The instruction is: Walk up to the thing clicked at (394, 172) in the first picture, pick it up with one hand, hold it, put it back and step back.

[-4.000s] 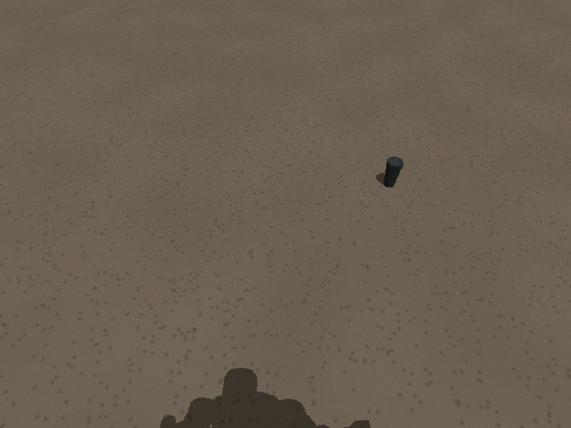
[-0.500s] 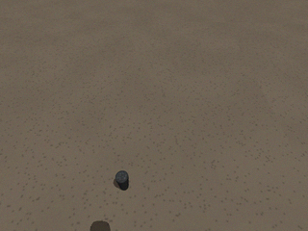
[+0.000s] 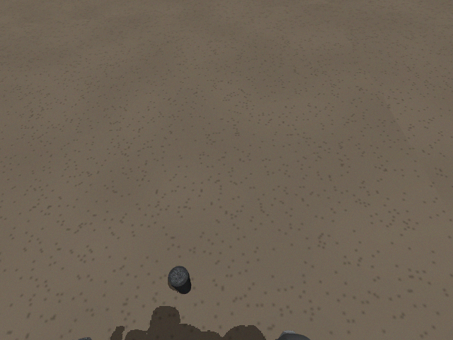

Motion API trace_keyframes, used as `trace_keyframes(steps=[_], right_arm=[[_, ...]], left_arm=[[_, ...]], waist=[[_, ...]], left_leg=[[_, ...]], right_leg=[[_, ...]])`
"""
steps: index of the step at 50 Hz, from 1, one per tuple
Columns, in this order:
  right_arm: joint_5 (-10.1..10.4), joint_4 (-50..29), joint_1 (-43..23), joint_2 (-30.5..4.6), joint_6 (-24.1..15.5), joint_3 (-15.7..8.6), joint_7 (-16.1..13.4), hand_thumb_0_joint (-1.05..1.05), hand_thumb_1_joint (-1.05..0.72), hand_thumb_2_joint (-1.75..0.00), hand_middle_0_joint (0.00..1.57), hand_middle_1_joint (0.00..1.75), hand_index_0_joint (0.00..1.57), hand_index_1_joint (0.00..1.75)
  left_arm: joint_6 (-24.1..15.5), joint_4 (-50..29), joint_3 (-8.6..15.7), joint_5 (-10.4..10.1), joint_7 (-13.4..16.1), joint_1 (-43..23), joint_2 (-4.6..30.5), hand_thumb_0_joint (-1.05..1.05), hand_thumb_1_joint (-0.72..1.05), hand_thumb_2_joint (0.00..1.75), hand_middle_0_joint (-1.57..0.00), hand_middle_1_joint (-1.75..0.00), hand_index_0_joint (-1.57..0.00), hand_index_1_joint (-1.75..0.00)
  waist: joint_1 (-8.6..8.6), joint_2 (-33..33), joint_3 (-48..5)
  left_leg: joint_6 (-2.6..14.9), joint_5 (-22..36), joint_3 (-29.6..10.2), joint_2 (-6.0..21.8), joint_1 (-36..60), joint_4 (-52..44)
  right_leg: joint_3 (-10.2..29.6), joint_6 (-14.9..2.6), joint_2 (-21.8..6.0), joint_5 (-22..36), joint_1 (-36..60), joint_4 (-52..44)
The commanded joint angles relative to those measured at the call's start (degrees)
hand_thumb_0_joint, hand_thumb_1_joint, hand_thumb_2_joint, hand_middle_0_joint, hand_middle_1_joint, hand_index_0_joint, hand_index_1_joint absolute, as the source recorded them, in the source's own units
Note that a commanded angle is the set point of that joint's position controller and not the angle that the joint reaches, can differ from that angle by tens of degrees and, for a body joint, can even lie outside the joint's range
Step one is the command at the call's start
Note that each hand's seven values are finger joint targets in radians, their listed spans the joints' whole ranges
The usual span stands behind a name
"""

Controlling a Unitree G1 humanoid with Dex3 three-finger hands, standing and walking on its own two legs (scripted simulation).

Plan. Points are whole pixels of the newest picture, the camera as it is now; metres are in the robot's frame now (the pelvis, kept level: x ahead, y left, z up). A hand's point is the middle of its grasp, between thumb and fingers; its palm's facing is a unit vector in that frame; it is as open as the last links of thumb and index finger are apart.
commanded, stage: walk up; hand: left
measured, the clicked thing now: (181, 282) +0.43 +0.25 -0.67
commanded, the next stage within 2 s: none
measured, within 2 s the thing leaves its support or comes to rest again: neither
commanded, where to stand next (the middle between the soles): +0.09 +0.02 m, yaw +0 degrees
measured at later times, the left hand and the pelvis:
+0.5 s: hand out of the picture +0.12 +0.27 -0.13, palm faces +0.01 -0.94 -0.34, open 7.4 cm; pelvis +0.02 +0.01 +0.03, yaw +0 degrees
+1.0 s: hand out of the picture +0.11 +0.26 -0.12, palm faces +0.02 -0.94 -0.35, open 7.4 cm; pelvis +0.04 +0.00 +0.03, yaw +1 degrees
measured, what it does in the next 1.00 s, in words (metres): stands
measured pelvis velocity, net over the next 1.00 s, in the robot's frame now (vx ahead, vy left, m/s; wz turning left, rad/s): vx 0.04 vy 0.00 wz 0.01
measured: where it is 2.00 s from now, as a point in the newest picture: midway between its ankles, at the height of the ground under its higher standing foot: outside the picture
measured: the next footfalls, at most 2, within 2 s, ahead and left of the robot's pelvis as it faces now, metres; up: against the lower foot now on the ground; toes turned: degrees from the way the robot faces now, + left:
none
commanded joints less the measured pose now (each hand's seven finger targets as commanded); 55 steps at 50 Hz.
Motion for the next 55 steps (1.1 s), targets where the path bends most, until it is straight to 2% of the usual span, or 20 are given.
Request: trace_keyframes(steps=[1,2,3,4,5,6,8,9,12,15,17,20,23,27,29,31,35,40,50,55], right_arm=[[0.1,1.7,5.9,-11.2,-1.5,-3.3,-0.9,0.0,-0.9,-0.9,0.2,0.3,0.2,0.3],[-0.2,2.6,6.3,-10.6,-1.7,-3.3,-0.8,0.0,-0.9,-0.9,0.2,0.3,0.2,0.3],[-0.8,3.6,6.1,-10.5,-2.0,-3.3,-0.8,0.0,-0.9,-0.9,0.2,0.3,0.2,0.3],[-1.3,3.6,4.5,-11.6,-2.3,-3.5,-0.9,0.0,-0.9,-0.9,0.2,0.3,0.2,0.3],[-1.4,2.6,-0.8,-13.2,-2.5,-3.7,-0.6,0.0,-0.9,-0.9,0.2,0.3,0.2,0.3],[-0.9,2.9,-4.0,-12.8,-2.5,-3.2,-0.3,0.0,-0.9,-0.9,0.2,0.3,0.2,0.3],[-1.2,4.5,-3.8,-11.2,-2.7,-2.1,-0.2,0.0,-0.9,-0.9,0.2,0.3,0.2,0.3],[-1.2,5.2,-3.7,-11.1,-2.9,-1.8,-0.2,0.0,-0.9,-0.9,0.2,0.3,0.2,0.3],[-1.0,6.6,-6.1,-11.0,-3.4,-1.3,-0.3,0.0,-0.9,-0.9,0.2,0.3,0.2,0.3],[-0.7,7.8,-6.7,-11.0,-3.4,-1.3,-0.5,0.0,-0.9,-0.9,0.2,0.3,0.2,0.3],[-0.7,8.5,-7.1,-10.9,-3.3,-1.6,-0.7,0.0,-0.9,-0.9,0.2,0.3,0.2,0.3],[-1.0,9.2,-8.6,-11.0,-2.9,-1.8,-0.7,0.0,-0.9,-0.9,0.2,0.3,0.2,0.3],[-0.8,9.7,-9.3,-10.8,-2.8,-1.8,-0.6,0.0,-0.9,-0.9,0.2,0.3,0.2,0.3],[-0.8,10.1,-9.5,-10.5,-2.4,-1.8,-0.5,0.0,-0.9,-0.9,0.2,0.3,0.2,0.3],[-0.8,10.3,-9.6,-10.3,-2.3,-1.8,-0.5,0.0,-0.9,-0.9,0.2,0.3,0.2,0.3],[-0.7,10.2,-10.0,-10.6,-2.4,-1.9,-0.4,0.0,-0.9,-0.9,0.2,0.3,0.2,0.3],[-0.7,10.4,-9.9,-10.3,-2.2,-1.9,-0.5,0.0,-0.9,-0.9,0.2,0.3,0.2,0.3],[-0.8,10.6,-9.5,-9.9,-2.0,-1.9,-0.4,0.0,-0.9,-0.9,0.2,0.3,0.2,0.3],[-1.0,10.5,-8.9,-9.7,-2.1,-1.9,-0.6,0.0,-0.9,-0.9,0.2,0.3,0.2,0.3],[-1.0,10.2,-8.2,-9.4,-2.1,-1.9,-0.5,0.0,-0.9,-0.9,0.2,0.3,0.2,0.3]], left_arm=[[-0.3,-2.7,4.2,0.4,1.0,-2.3,16.5,0.0,0.9,0.9,-0.2,-0.3,-0.2,-0.3],[0.1,-2.4,3.9,0.2,0.9,-3.4,16.2,0.0,0.9,0.9,-0.2,-0.3,-0.2,-0.3],[0.6,-2.0,3.6,-0.1,0.7,-4.3,15.0,0.0,0.9,0.9,-0.2,-0.3,-0.2,-0.3],[0.9,-1.8,3.1,-0.6,0.6,-4.4,13.1,0.0,0.9,0.9,-0.2,-0.3,-0.2,-0.3],[1.1,-0.9,2.8,-1.1,0.4,-4.5,11.9,0.0,0.9,0.9,-0.2,-0.3,-0.2,-0.3],[1.1,0.4,3.0,-0.7,0.4,-5.7,12.6,0.0,0.9,0.9,-0.2,-0.3,-0.2,-0.3],[0.7,1.8,2.9,-0.4,0.1,-6.6,12.3,0.0,0.9,0.9,-0.2,-0.3,-0.2,-0.3],[0.6,2.6,2.9,-0.6,0.1,-6.9,12.4,0.0,0.9,0.9,-0.2,-0.3,-0.2,-0.3],[0.3,4.8,2.4,-1.0,0.0,-6.7,11.9,0.0,0.9,0.9,-0.2,-0.3,-0.2,-0.3],[0.3,6.2,2.1,-1.3,0.1,-8.0,11.7,0.0,0.9,0.9,-0.2,-0.3,-0.2,-0.3],[0.6,7.1,2.0,-1.3,0.0,-8.9,11.4,0.0,0.9,0.9,-0.2,-0.3,-0.2,-0.3],[1.1,8.3,1.6,-1.3,-0.1,-9.6,10.9,0.0,0.9,0.9,-0.2,-0.3,-0.2,-0.3],[1.1,9.6,1.7,-1.0,-0.2,-9.2,10.9,0.0,0.9,0.9,-0.2,-0.3,-0.2,-0.3],[1.1,10.4,1.7,-0.7,-0.2,-9.9,11.2,0.0,0.9,0.9,-0.2,-0.3,-0.2,-0.3],[0.9,10.6,1.7,-0.6,-0.3,-9.9,11.3,0.0,0.9,0.9,-0.2,-0.3,-0.2,-0.3],[0.8,10.9,1.8,-0.5,-0.2,-9.5,11.2,0.0,0.9,0.9,-0.2,-0.3,-0.2,-0.3],[0.7,11.0,2.0,-0.5,-0.1,-9.5,11.1,0.0,0.9,0.9,-0.2,-0.3,-0.2,-0.3],[0.7,10.8,2.4,-0.2,-0.1,-9.5,11.3,0.0,0.9,0.9,-0.2,-0.3,-0.2,-0.3],[0.8,10.2,2.8,-0.1,0.0,-9.1,11.1,0.0,0.9,0.9,-0.2,-0.3,-0.2,-0.3],[1.0,9.7,3.0,-0.1,0.0,-9.2,11.1,0.0,0.9,0.9,-0.2,-0.3,-0.2,-0.3]], waist=[[-0.98,-15.2,-11.1],[-1.47,-14.6,-11.8],[-1.9,-13.0,-11.8],[-1.22,-9.4,-11.1],[0.52,-4.2,-8.8],[1.37,-4.3,-7.2],[0.99,-5.1,-7.1],[0.93,-3.5,-6.6],[1.57,-1.4,-8.6],[1.2,-2.3,-10.4],[0.83,-1.8,-10.4],[0.9,-0.6,-8.9],[1.02,-1.4,-9.0],[0.58,-2.4,-7.3],[0.48,-3.1,-8.2],[0.45,-3.1,-9.5],[0.33,-3.7,-9.1],[0.3,-4.6,-8.4],[0.43,-4.3,-9.9],[0.43,-4.4,-9.6]], left_leg=[[-0.13,5.8,-1.0,0.6,0.9,-6.2],[-0.23,9.7,0.2,-0.4,4.7,-11.5],[-0.21,14.3,-0.5,-0.1,7.8,-16.8],[0.38,15.5,-4.7,2.8,8.3,-20.1],[2.13,8.4,-10.6,6.1,2.5,-23.7],[2.73,6.3,-10.1,6.8,-2.0,-23.9],[1.89,8.4,-7.7,5.1,-2.2,-25.1],[1.5,10.1,-7.8,5.0,-2.2,-26.3],[1.07,20.4,-7.2,5.5,2.2,-26.9],[0.65,26.7,-5.6,5.4,5.8,-26.7],[0.41,27.6,-5.4,5.7,7.0,-27.9],[0.37,24.0,-5.6,6.0,6.7,-30.9],[0.53,24.1,-5.3,6.2,7.8,-31.5],[0.15,20.3,-5.1,5.5,7.7,-32.6],[0.06,21.2,-4.9,5.4,9.3,-32.5],[0.1,23.8,-4.7,5.6,10.5,-32.3],[-0.16,24.3,-4.5,5.4,11.5,-32.4],[-0.26,22.1,-4.5,4.9,10.9,-32.6],[-0.45,25.1,-4.3,5.1,11.1,-32.6],[-0.36,24.7,-4.2,5.1,10.8,-32.3]], right_leg=[[17.3,-8.19,-13.4,2.9,7.4,-14.8],[14.9,-7.41,-12.1,3.3,5.5,-13.0],[13.2,-6.02,-11.3,2.1,2.6,-11.8],[11.4,-3.94,-9.7,-1.0,0.8,-10.9],[9.1,-1.33,-6.4,-8.8,2.0,-11.4],[7.7,-0.79,-4.8,-10.5,7.4,-12.0],[9.5,-1.29,-6.1,-7.9,9.7,-13.2],[9.0,-1.3,-6.1,-6.0,11.0,-13.4],[6.6,-1.04,-5.9,6.4,13.7,-13.1],[6.3,-0.73,-6.5,13.4,15.7,-14.6],[5.8,-0.59,-6.6,13.6,16.3,-15.7],[5.0,0.03,-6.2,9.9,16.1,-17.2],[4.7,0.42,-6.2,9.6,17.2,-18.5],[6.1,0.76,-6.5,6.0,16.2,-20.7],[6.5,0.61,-6.9,6.6,16.2,-21.4],[6.0,0.68,-6.9,9.7,17.3,-21.1],[6.3,0.77,-7.1,9.1,16.3,-22.0],[7.0,0.84,-7.3,5.2,16.0,-23.5],[6.4,0.76,-7.2,10.3,17.9,-22.0],[6.5,0.73,-7.2,8.7,18.1,-22.1]])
